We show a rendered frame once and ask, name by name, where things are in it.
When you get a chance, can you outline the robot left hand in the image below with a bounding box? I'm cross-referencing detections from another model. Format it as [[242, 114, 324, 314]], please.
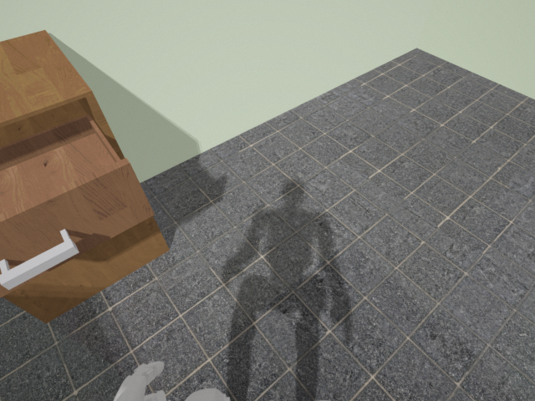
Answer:
[[114, 361, 170, 401]]

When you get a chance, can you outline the drawer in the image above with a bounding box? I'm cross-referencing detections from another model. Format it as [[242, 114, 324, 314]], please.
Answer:
[[0, 114, 155, 298]]

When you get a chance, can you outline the handle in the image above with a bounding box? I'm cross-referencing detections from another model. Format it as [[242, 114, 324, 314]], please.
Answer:
[[0, 229, 79, 290]]

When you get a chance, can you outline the cabinet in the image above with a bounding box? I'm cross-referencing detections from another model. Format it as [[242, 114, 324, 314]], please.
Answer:
[[0, 30, 170, 323]]

